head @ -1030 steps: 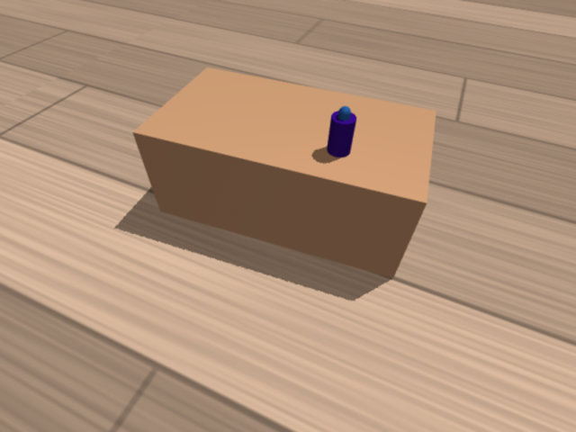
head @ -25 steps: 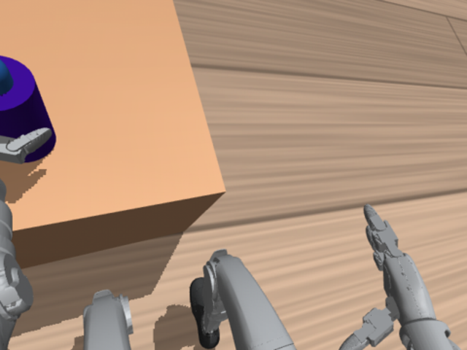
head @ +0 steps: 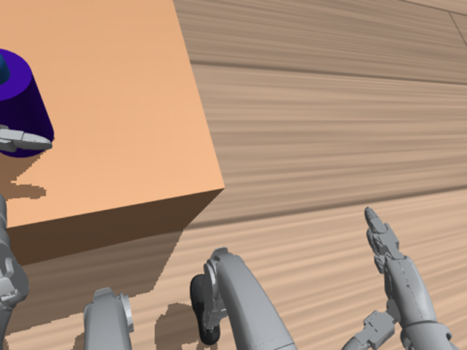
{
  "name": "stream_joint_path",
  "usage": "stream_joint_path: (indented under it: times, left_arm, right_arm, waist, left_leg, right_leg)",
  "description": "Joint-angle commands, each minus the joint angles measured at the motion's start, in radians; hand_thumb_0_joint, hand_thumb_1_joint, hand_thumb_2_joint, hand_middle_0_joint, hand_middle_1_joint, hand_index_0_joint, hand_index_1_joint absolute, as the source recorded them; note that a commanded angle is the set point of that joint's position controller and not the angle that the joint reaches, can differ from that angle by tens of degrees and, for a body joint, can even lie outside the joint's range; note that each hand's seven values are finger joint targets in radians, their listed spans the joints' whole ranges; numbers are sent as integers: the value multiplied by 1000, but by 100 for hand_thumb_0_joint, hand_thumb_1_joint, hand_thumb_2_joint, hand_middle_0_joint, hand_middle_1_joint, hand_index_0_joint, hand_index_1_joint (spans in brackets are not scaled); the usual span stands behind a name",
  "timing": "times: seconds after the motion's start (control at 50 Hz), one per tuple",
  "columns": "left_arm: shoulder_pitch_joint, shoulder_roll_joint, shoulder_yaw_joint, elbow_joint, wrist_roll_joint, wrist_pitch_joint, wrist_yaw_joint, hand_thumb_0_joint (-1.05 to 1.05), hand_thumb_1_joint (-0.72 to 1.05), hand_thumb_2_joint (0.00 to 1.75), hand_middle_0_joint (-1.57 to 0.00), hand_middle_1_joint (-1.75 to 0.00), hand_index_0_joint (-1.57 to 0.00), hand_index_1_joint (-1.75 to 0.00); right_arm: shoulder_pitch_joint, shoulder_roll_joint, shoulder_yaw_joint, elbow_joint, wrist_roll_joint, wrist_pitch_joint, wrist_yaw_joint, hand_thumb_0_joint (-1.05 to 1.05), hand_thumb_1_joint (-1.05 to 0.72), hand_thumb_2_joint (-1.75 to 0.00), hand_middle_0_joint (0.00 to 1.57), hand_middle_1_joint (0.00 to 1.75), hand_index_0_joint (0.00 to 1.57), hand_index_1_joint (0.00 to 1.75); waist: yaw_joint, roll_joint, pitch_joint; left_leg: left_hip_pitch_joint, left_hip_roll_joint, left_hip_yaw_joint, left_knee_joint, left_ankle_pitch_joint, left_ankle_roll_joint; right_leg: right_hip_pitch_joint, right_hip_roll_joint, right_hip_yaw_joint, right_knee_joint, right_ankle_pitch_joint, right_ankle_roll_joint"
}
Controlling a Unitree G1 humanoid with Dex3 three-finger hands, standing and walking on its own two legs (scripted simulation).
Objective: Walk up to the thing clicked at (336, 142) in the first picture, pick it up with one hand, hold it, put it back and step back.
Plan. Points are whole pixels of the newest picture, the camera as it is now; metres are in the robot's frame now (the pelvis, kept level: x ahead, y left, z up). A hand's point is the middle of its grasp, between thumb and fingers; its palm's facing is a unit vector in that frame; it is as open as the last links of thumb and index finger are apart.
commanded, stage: withdraw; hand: left
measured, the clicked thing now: (4, 99) +0.55 +0.20 -0.04
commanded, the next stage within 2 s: rise in 0.30 s
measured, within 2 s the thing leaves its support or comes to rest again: neither
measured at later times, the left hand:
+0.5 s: hand out of the picture +0.56 +0.29 +0.07, palm faces +0.27 -0.96 -0.12, open 17.7 cm
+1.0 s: hand out of the picture +0.44 +0.30 +0.10, palm faces +0.25 -0.90 -0.34, open 17.4 cm
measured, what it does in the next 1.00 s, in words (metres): rises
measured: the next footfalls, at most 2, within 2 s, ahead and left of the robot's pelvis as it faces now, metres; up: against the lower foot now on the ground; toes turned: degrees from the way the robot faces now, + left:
none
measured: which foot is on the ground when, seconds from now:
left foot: down 0.00-1.00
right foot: down 0.00-1.00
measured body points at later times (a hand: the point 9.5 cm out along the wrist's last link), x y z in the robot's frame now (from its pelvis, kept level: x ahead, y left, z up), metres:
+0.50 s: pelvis +0.01 +0.01 +0.05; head +0.20 +0.07 +0.46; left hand +0.54 +0.34 +0.08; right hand +0.17 -0.26 +0.10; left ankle +0.03 +0.12 -0.54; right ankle +0.10 -0.14 -0.54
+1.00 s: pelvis +0.06 +0.01 +0.13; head +0.13 +0.04 +0.58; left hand +0.42 +0.35 +0.13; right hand +0.22 -0.20 +0.11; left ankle +0.03 +0.12 -0.54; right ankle +0.10 -0.14 -0.54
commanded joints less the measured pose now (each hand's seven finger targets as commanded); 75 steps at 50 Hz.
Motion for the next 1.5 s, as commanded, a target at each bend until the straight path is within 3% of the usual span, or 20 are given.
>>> stream_joint_path:
  times: [0.0, 0.2, 0.34, 0.4, 0.42, 0.44, 0.48, 0.56, 0.66, 0.76, 0.78, 0.88, 0.94, 1.1, 1.2, 1.22, 1.3, 1.32, 1.38, 1.48]
  left_arm:
    - [-402, 227, -5, -214, 2, -69, -1, 0, -61, 3, -7, -8, -8, -6]
    - [-523, 433, 85, -455, -13, -26, -62, 0, -61, 2, -5, -3, -6, -3]
    - [-368, 324, 29, -196, -34, 111, -139, 0, -61, 0, -5, -2, -6, -1]
    - [-334, 359, 54, -151, -40, 124, -155, 0, -55, 6, -3, -4, -3, -5]
    - [-254, 507, 65, -27, 77, 216, -96, 0, -56, 4, -5, -4, -5, -4]
    - [-349, 426, 24, -101, 59, 248, -81, 0, -58, 5, -5, -5, -5, -5]
    - [-369, 416, 11, -152, 70, 289, -69, 0, -60, 5, -5, -6, -5, -6]
    - [-389, 562, 62, -275, 106, 356, -8, 0, -61, 6, -7, -6, -7, -7]
    - [-232, 370, -10, -149, 97, 415, 28, 0, -45, 12, -6, -7, -6, -7]
    - [-140, 246, -87, -154, 83, 442, 28, 0, -53, 7, -5, -6, -5, -6]
    - [-85, 269, -70, -155, 80, 454, 30, 0, -55, 6, -5, -5, -5, -5]
    - [90, 107, -163, -374, 30, 519, 16, 0, -58, 4, -5, -5, -5, -5]
    - [211, 8, -217, -540, 2, 550, 20, 0, -57, 4, -5, -5, -5, -5]
    - [553, -92, -261, -950, -32, 561, 84, 0, -60, 3, -5, -5, -5, -5]
    - [870, -253, -354, -1067, -50, 580, 90, 0, -60, 3, -5, -5, -5, -5]
    - [850, -220, -334, -1140, -49, 580, 94, 0, -59, 4, -5, -5, -5, -5]
    - [1057, -311, -414, -1218, -53, 598, 88, 0, -58, 4, -5, -5, -5, -5]
    - [1173, -287, -377, -1179, -50, 621, 108, 0, -56, 5, -6, -6, -6, -6]
    - [1167, -340, -463, -1348, -51, 639, 114, 0, -52, 8, -6, -6, -6, -7]
    - [1182, -321, -448, -1407, -38, 650, 131, 0, -50, 9, -7, -7, -6, -7]
  right_arm:
    - [48, -201, -147, -214, 2, -48, -29, 0, 53, -5, 5, 5, 5, 5]
    - [101, -210, -164, -201, 11, -16, -42, 0, 51, -6, 5, 5, 5, 5]
    - [51, -163, -93, -103, 20, -6, -55, 0, 53, -5, 5, 5, 5, 5]
    - [39, -173, -82, -114, 26, -9, -61, 0, 60, -3, 5, 5, 5, 5]
    - [88, -204, -89, -161, 33, 11, -58, 0, 55, -4, 6, 5, 6, 5]
    - [84, -180, -82, -149, 37, 27, -52, 0, 53, -5, 6, 5, 6, 5]
    - [120, -167, -76, -120, 39, 53, -43, 0, 55, -5, 5, 5, 5, 5]
    - [96, -197, -99, -87, 48, 85, -44, 0, 48, -7, 5, 5, 5, 5]
    - [33, -125, -10, 16, 55, 106, -37, 0, 13, -40, 13, 18, 13, 18]
    - [-9, -29, 113, 31, 62, 100, -30, 0, -27, -61, 15, 22, 15, 22]
    - [34, -87, 54, 63, 63, 105, -38, 0, -35, -63, 15, 22, 15, 22]
    - [91, -123, -17, 147, 88, 108, -47, 0, -58, -72, 17, 25, 17, 25]
    - [27, -93, -1, 162, 105, 95, -57, 0, -73, -80, 18, 27, 18, 27]
    - [-33, -14, 45, 197, 112, 81, -105, 0, -89, -90, 20, 30, 20, 30]
    - [3, -20, 9, 235, 106, 70, -133, 0, -89, -90, 20, 30, 20, 30]
    - [-1, -18, 20, 232, 106, 67, -135, 0, -89, -90, 20, 30, 20, 30]
    - [0, -13, 4, 236, 107, 63, -144, 0, -89, -90, 20, 30, 20, 30]
    - [-50, -34, 24, 534, 109, 68, -159, 0, -87, -88, 20, 30, 20, 30]
    - [-98, -11, 37, 486, 110, 34, -177, 0, -89, -90, 20, 30, 20, 30]
    - [-148, -11, 35, 567, 92, -6, -214, 0, -87, -89, 20, 30, 20, 30]
  waist:
    - [-6, 362, -618]
    - [54, 548, -715]
    - [63, 399, -480]
    - [83, 298, -446]
    - [129, 344, -513]
    - [114, 337, -525]
    - [121, 328, -569]
    - [181, 356, -650]
    - [197, 292, -441]
    - [244, 245, -418]
    - [241, 225, -414]
    - [263, 212, -357]
    - [291, 159, -320]
    - [385, 174, -254]
    - [380, 129, -190]
    - [387, 119, -196]
    - [386, 63, -117]
    - [397, 95, -30]
    - [363, 66, -41]
    - [353, 64, -50]
  left_leg:
    - [374, -26, 13, -235, 287, 5]
    - [610, -21, 17, -292, 392, -24]
    - [527, -10, 24, -354, 362, -7]
    - [475, -12, 27, -383, 344, 4]
    - [589, -21, 35, -441, 395, -6]
    - [603, -13, 39, -449, 435, -11]
    - [627, -14, 44, -461, 490, -12]
    - [767, -12, 47, -517, 550, -21]
    - [830, 6, 32, -598, 577, -30]
    - [824, 0, 59, -658, 557, -21]
    - [856, 3, 61, -666, 571, -18]
    - [1001, 18, 40, -733, 642, -34]
    - [989, 9, 47, -764, 609, -23]
    - [995, -13, 78, -835, 555, -14]
    - [1022, -17, 96, -848, 564, -8]
    - [1021, -16, 96, -846, 569, -5]
    - [1004, -23, 107, -858, 492, 6]
    - [988, -22, 85, -864, 461, 2]
    - [1000, -20, 84, -866, 422, 12]
    - [1011, -23, 89, -852, 374, 24]
  right_leg:
    - [465, 49, 20, -129, 176, -50]
    - [509, 48, 31, -157, 219, -60]
    - [534, 53, 30, -254, 207, -52]
    - [596, 56, 27, -284, 213, -48]
    - [673, 56, 12, -314, 257, -51]
    - [686, 63, 14, -322, 290, -53]
    - [755, 64, 20, -335, 357, -48]
    - [836, 62, 26, -374, 375, -51]
    - [773, 71, 9, -455, 320, -55]
    - [895, 62, 15, -514, 346, -49]
    - [902, 64, 13, -529, 355, -48]
    - [889, 73, -10, -587, 331, -56]
    - [967, 66, -3, -614, 349, -52]
    - [1143, 36, 16, -653, 351, -48]
    - [1167, 31, 15, -670, 384, -42]
    - [1181, 29, 15, -668, 395, -42]
    - [1158, 27, 10, -694, 337, -33]
    - [1159, 43, -10, -711, 305, -35]
    - [1147, 41, -7, -722, 287, -29]
    - [1136, 36, -1, -738, 249, -23]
